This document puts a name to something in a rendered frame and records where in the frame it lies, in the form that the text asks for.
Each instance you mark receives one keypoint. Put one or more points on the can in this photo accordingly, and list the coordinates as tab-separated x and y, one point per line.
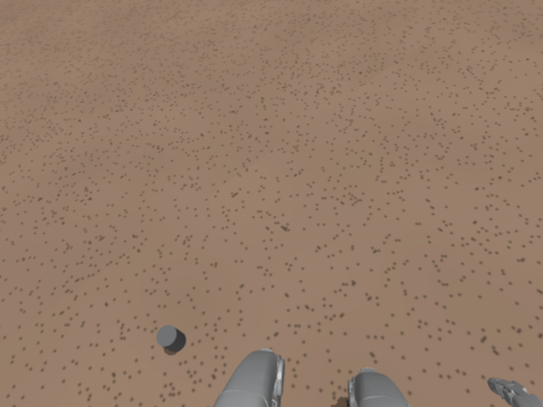
171	338

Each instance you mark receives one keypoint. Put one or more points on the right robot hand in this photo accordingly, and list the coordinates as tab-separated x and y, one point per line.
514	393

